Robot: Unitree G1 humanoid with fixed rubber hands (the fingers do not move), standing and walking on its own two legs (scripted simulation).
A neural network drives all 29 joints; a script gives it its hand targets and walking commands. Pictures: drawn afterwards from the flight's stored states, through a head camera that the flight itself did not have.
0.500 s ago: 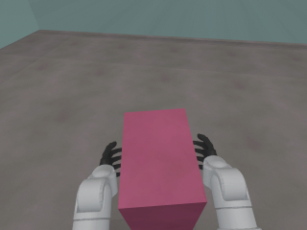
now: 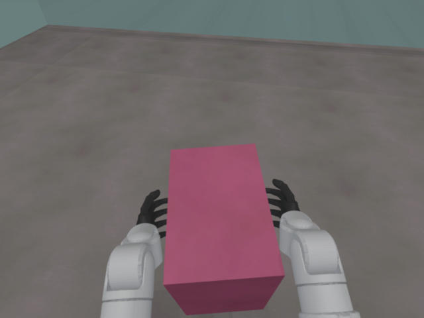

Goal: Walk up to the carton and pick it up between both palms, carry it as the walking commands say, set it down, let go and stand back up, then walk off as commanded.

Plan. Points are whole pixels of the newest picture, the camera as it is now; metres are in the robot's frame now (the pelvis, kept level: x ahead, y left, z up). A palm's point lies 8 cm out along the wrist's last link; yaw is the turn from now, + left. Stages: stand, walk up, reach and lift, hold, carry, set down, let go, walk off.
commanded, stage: carry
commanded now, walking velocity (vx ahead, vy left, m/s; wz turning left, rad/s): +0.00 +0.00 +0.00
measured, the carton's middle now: (219, 233) +0.31 +0.00 +0.00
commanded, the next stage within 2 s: hold in 0.08 s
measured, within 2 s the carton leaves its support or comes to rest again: neither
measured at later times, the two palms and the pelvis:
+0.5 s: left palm (152, 234) +0.28 +0.12 +0.05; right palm (293, 223) +0.28 -0.13 +0.06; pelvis -0.02 +0.00 +0.00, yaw +4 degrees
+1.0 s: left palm (152, 235) +0.28 +0.12 +0.04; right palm (289, 222) +0.29 -0.13 +0.05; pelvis -0.02 -0.01 +0.00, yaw +5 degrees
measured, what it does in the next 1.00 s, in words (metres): stands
